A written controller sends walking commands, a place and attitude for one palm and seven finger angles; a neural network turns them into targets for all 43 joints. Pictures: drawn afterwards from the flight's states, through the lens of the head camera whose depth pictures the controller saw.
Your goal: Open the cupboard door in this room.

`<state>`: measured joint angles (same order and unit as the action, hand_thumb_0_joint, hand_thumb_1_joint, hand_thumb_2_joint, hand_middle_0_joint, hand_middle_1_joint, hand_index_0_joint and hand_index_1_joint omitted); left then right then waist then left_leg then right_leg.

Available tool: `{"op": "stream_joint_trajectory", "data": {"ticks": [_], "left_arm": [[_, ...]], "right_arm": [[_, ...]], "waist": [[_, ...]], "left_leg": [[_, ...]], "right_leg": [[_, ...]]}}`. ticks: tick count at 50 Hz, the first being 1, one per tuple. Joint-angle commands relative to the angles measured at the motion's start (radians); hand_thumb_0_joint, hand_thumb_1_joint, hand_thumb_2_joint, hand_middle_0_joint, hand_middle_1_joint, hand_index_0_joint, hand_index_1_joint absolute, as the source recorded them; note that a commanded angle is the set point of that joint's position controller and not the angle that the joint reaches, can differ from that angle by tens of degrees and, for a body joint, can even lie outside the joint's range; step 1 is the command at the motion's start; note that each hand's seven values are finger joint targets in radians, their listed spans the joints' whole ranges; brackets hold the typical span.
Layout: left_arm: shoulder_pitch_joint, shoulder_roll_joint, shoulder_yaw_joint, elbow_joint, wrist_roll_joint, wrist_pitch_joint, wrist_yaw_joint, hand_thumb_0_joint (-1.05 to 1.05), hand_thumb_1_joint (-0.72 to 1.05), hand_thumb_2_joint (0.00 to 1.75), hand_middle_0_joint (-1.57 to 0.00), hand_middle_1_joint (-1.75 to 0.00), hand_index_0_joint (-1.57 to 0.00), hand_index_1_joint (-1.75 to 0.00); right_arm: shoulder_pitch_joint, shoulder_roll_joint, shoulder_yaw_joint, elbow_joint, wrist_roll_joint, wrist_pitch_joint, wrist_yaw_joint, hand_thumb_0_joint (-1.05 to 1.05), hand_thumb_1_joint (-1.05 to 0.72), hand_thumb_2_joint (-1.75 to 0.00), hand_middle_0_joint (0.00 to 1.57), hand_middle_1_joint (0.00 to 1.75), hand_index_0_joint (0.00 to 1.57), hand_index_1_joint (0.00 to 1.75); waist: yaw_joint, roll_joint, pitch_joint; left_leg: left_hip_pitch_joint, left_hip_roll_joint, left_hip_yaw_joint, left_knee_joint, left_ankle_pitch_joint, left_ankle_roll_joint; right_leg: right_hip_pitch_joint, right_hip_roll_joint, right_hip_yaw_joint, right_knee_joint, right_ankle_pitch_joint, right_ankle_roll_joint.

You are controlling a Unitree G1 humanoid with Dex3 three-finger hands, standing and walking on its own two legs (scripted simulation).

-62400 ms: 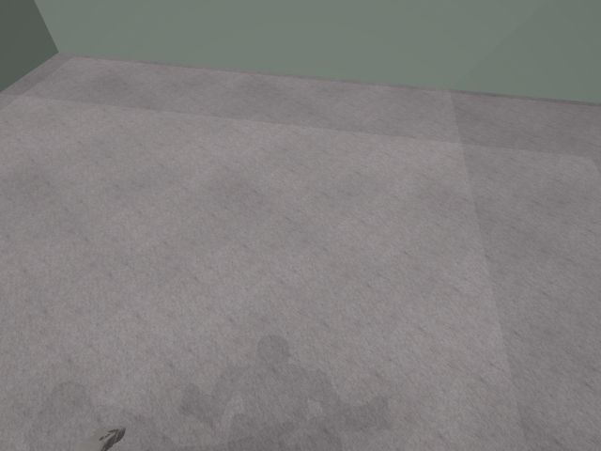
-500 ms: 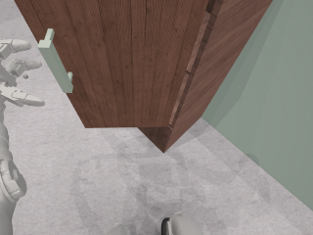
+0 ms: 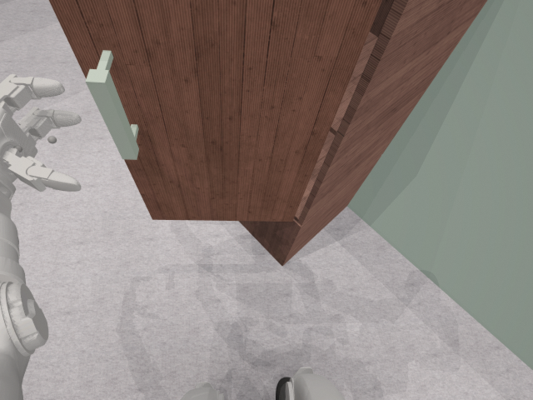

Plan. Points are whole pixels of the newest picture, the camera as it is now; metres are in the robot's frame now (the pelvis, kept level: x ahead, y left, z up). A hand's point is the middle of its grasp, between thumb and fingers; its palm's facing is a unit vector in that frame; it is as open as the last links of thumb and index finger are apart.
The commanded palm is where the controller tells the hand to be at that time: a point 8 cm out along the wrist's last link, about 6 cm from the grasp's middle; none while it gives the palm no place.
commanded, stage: move the hooked fingers beside the handle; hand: left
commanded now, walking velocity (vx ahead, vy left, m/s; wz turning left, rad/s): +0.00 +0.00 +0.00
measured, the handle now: (119, 109) +0.51 +0.21 +0.09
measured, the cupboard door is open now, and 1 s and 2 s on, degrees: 48 48 48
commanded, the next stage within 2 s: slide the fingers in behind the handle in 0.34 s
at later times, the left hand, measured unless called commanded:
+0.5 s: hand (65, 137) +0.46 +0.27 +0.09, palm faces +0.00 -1.00 -0.01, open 14.0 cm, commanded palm +0.43 +0.31 +0.09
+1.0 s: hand (97, 136) +0.46 +0.23 +0.09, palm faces -0.02 -1.00 +0.01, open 14.0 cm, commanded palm +0.44 +0.27 +0.09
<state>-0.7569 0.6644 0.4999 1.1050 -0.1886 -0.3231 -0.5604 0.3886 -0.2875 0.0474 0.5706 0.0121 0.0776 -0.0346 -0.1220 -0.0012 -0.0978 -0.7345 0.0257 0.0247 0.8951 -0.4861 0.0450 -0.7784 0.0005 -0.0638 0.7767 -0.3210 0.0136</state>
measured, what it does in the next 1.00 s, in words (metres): stands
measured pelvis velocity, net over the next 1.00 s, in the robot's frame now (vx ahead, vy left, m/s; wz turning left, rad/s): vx -0.01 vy -0.02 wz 0.00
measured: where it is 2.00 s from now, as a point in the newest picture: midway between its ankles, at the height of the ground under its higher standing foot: outside the picture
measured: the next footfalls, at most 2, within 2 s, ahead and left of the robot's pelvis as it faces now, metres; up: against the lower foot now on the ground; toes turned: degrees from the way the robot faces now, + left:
none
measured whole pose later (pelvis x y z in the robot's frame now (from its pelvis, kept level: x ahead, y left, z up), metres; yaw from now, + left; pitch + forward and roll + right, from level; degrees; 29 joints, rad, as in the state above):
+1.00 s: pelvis -0.01 -0.02 +0.00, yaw +0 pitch +18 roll -2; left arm -0.80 0.58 0.44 1.13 -0.17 -0.33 -0.44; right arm 0.38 -0.28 0.06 0.58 0.02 0.06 -0.04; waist -0.13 0.01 -0.09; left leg -0.73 0.03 0.03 0.89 -0.47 0.03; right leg -0.79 0.00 -0.06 0.80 -0.32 0.00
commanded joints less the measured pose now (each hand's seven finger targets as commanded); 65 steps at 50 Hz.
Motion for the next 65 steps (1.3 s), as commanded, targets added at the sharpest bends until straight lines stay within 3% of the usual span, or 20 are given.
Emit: {"op": "stream_joint_trajectory", "data": {"ticks": [1, 4, 5, 6, 11, 13, 19, 21, 25, 30, 31, 33, 36, 41, 44, 48, 51, 57, 60, 65], "left_arm": [[-0.424, 0.325, 0.059, -0.153, -0.033, -0.039, 0.005, 0.00, -0.50, 0.30, -0.30, -1.20, -0.30, -1.20], [-0.422, 0.317, 0.031, -0.158, 0.003, -0.035, 0.025, 0.00, -0.50, 0.30, -0.30, -1.20, -0.30, -1.20], [-0.440, 0.295, 0.013, -0.194, 0.000, -0.047, 0.027, 0.00, -0.50, 0.30, -0.30, -1.20, -0.30, -1.20], [-0.423, 0.333, 0.046, -0.224, 0.005, -0.055, 0.033, 0.00, -0.50, 0.30, -0.30, -1.20, -0.30, -1.20], [-0.413, 0.304, 0.048, -0.218, -0.031, -0.068, 0.027, 0.00, -0.50, 0.30, -0.30, -1.20, -0.30, -1.20], [-0.430, 0.264, 0.015, -0.184, -0.027, -0.051, 0.028, 0.00, -0.50, 0.30, -0.30, -1.20, -0.30, -1.20], [-0.441, 0.306, 0.011, -0.141, 0.016, -0.039, 0.043, 0.00, -0.50, 0.30, -0.30, -1.20, -0.30, -1.20], [-0.460, 0.358, 0.059, -0.184, 0.006, -0.066, 0.044, 0.00, -0.50, 0.30, -0.30, -1.20, -0.30, -1.20], [-0.470, 0.297, 0.023, -0.197, -0.023, -0.086, 0.029, 0.00, -0.50, 0.30, -0.30, -1.20, -0.30, -1.20], [-0.408, 0.258, 0.005, -0.179, -0.021, -0.051, 0.038, 0.00, -0.50, 0.30, -0.30, -1.20, -0.30, -1.20], [-0.406, 0.290, 0.028, -0.200, -0.014, -0.045, 0.046, 0.00, -0.50, 0.30, -0.30, -1.20, -0.30, -1.20], [-0.382, 0.248, 0.005, -0.204, -0.015, -0.035, 0.062, 0.00, -0.50, 0.30, -0.30, -1.20, -0.30, -1.20], [-0.402, 0.276, 0.030, -0.194, -0.015, -0.043, 0.086, 0.00, -0.50, 0.30, -0.30, -1.20, -0.30, -1.20], [-0.426, 0.266, 0.019, -0.260, 0.005, -0.080, 0.113, 0.00, -0.50, 0.30, -0.30, -1.20, -0.30, -1.20], [-0.439, 0.183, -0.040, -0.231, -0.001, -0.077, 0.115, 0.00, -0.50, 0.30, -0.30, -1.20, -0.30, -1.20], [-0.422, 0.214, -0.007, -0.157, -0.007, -0.050, 0.115, 0.00, -0.50, 0.30, -0.30, -1.20, -0.30, -1.20], [-0.457, 0.214, -0.023, -0.192, 0.015, -0.057, 0.126, 0.00, -0.50, 0.30, -0.30, -1.20, -0.30, -1.20], [-0.412, 0.144, -0.049, -0.216, -0.006, -0.072, 0.133, 0.00, -0.50, 0.30, -0.30, -1.20, -0.30, -1.20], [-0.459, 0.080, -0.102, -0.251, -0.016, -0.068, 0.135, 0.00, -0.50, 0.30, -0.30, -1.20, -0.30, -1.20], [-0.433, 0.137, -0.040, -0.265, -0.008, -0.073, 0.183, 0.00, -0.50, 0.30, -0.30, -1.20, -0.30, -1.20]], "right_arm": [[0.140, -0.196, -0.069, -0.044, 0.003, -0.013, -0.021, 0.00, -0.90, -0.90, 0.20, 0.30, 0.20, 0.30], [0.135, -0.189, -0.064, -0.056, 0.002, -0.014, -0.020, 0.00, -0.90, -0.90, 0.20, 0.30, 0.20, 0.30], [0.136, -0.187, -0.065, -0.060, 0.000, -0.015, -0.020, 0.00, -0.90, -0.90, 0.20, 0.30, 0.20, 0.30], [0.143, -0.189, -0.069, -0.060, -0.003, -0.014, -0.015, 0.00, -0.90, -0.90, 0.20, 0.30, 0.20, 0.30], [0.125, -0.188, -0.066, -0.067, 0.004, -0.013, -0.014, 0.00, -0.90, -0.90, 0.20, 0.30, 0.20, 0.30], [0.128, -0.187, -0.066, -0.057, 0.005, -0.013, -0.016, 0.00, -0.90, -0.90, 0.20, 0.30, 0.20, 0.30], [0.134, -0.188, -0.057, -0.060, 0.004, -0.015, -0.023, 0.00, -0.90, -0.90, 0.20, 0.30, 0.20, 0.30], [0.141, -0.193, -0.062, -0.061, 0.000, -0.017, -0.024, 0.00, -0.90, -0.90, 0.20, 0.30, 0.20, 0.30], [0.141, -0.187, -0.062, -0.058, 0.002, -0.021, -0.025, 0.00, -0.90, -0.90, 0.20, 0.30, 0.20, 0.30], [0.140, -0.185, -0.064, -0.057, 0.005, -0.019, -0.023, 0.00, -0.90, -0.90, 0.20, 0.30, 0.20, 0.30], [0.143, -0.187, -0.066, -0.056, 0.005, -0.018, -0.020, 0.00, -0.90, -0.90, 0.20, 0.30, 0.20, 0.30], [0.139, -0.181, -0.067, -0.064, 0.006, -0.018, -0.017, 0.00, -0.90, -0.90, 0.20, 0.30, 0.20, 0.30], [0.135, -0.183, -0.066, -0.067, 0.007, -0.019, -0.019, 0.00, -0.90, -0.90, 0.20, 0.30, 0.20, 0.30], [0.136, -0.174, -0.068, -0.069, 0.003, -0.026, -0.018, 0.00, -0.90, -0.90, 0.20, 0.30, 0.20, 0.30], [0.133, -0.170, -0.067, -0.053, 0.004, -0.032, -0.016, 0.00, -0.90, -0.90, 0.20, 0.30, 0.20, 0.30], [0.130, -0.178, -0.064, -0.052, 0.008, -0.032, -0.022, 0.00, -0.90, -0.90, 0.20, 0.30, 0.20, 0.30], [0.133, -0.172, -0.062, -0.054, 0.003, -0.036, -0.021, 0.00, -0.90, -0.90, 0.20, 0.30, 0.20, 0.30], [0.133, -0.167, -0.069, -0.053, 0.004, -0.035, -0.013, 0.00, -0.90, -0.90, 0.20, 0.30, 0.20, 0.30], [0.126, -0.163, -0.069, -0.052, 0.005, -0.039, -0.014, 0.00, -0.90, -0.90, 0.20, 0.30, 0.20, 0.30], [0.130, -0.162, -0.070, -0.049, 0.001, -0.039, -0.011, 0.00, -0.90, -0.90, 0.20, 0.30, 0.20, 0.30]], "waist": [[-0.014, 0.151, -0.377], [-0.006, 0.188, -0.367], [-0.009, 0.227, -0.400], [0.008, 0.231, -0.448], [0.002, 0.177, -0.449], [-0.014, 0.159, -0.401], [-0.019, 0.150, -0.365], [-0.004, 0.177, -0.423], [-0.018, 0.159, -0.441], [-0.005, 0.175, -0.414], [0.006, 0.179, -0.430], [0.001, 0.145, -0.415], [-0.004, 0.097, -0.382], [0.008, 0.174, -0.442], [-0.019, 0.140, -0.402], [-0.013, 0.081, -0.373], [-0.007, 0.132, -0.404], [-0.007, 0.098, -0.437], [-0.019, 0.141, -0.414], [0.000, 0.102, -0.426]], "left_leg": [[0.257, 0.007, -0.077, -0.090, 0.603, -0.044], [0.241, 0.003, -0.078, -0.096, 0.582, -0.046], [0.293, 0.006, -0.082, -0.086, 0.651, -0.058], [0.325, 0.011, -0.087, -0.080, 0.689, -0.066], [0.294, 0.011, -0.081, -0.081, 0.656, -0.056], [0.272, 0.010, -0.080, -0.088, 0.595, -0.048], [0.183, -0.003, -0.063, -0.098, 0.472, -0.028], [0.216, -0.002, -0.068, -0.091, 0.511, -0.037], [0.232, 0.000, -0.067, -0.086, 0.520, -0.033], [0.228, -0.002, -0.063, -0.097, 0.528, -0.031], [0.233, 0.000, -0.066, -0.100, 0.542, -0.034], [0.216, -0.002, -0.058, -0.104, 0.516, -0.028], [0.151, -0.007, -0.044, -0.112, 0.431, -0.017], [0.220, -0.006, -0.050, -0.106, 0.494, -0.026], [0.221, -0.002, -0.051, -0.105, 0.466, -0.025], [0.138, -0.009, -0.041, -0.115, 0.398, -0.017], [0.164, -0.012, -0.046, -0.110, 0.427, -0.019], [0.200, -0.007, -0.045, -0.101, 0.489, -0.022], [0.233, -0.006, -0.053, -0.107, 0.496, -0.026], [0.205, -0.008, -0.051, -0.106, 0.518, -0.027]], "right_leg": [[0.197, 0.046, 0.012, -0.012, 0.307, -0.043], [0.188, 0.039, 0.010, -0.006, 0.286, -0.043], [0.171, 0.043, 0.007, 0.004, 0.301, -0.048], [0.182, 0.045, 0.008, 0.006, 0.311, -0.046], [0.220, 0.048, 0.012, 0.002, 0.324, -0.044], [0.195, 0.046, 0.009, -0.008, 0.293, -0.040], [0.218, 0.038, 0.023, -0.009, 0.270, -0.041], [0.237, 0.041, 0.026, 0.000, 0.287, -0.044], [0.246, 0.045, 0.025, -0.001, 0.302, -0.046], [0.235, 0.043, 0.022, -0.010, 0.298, -0.045], [0.245, 0.040, 0.021, -0.008, 0.306, -0.043], [0.254, 0.039, 0.022, -0.016, 0.307, -0.040], [0.295, 0.039, 0.033, -0.020, 0.306, -0.039], [0.288, 0.038, 0.037, -0.008, 0.322, -0.042], [0.252, 0.039, 0.032, -0.019, 0.294, -0.038], [0.295, 0.032, 0.040, -0.022, 0.295, -0.036], [0.293, 0.032, 0.041, -0.010, 0.308, -0.041], [0.303, 0.035, 0.038, -0.009, 0.351, -0.039], [0.259, 0.036, 0.027, -0.012, 0.321, -0.043], [0.309, 0.035, 0.030, -0.005, 0.364, -0.043]]}}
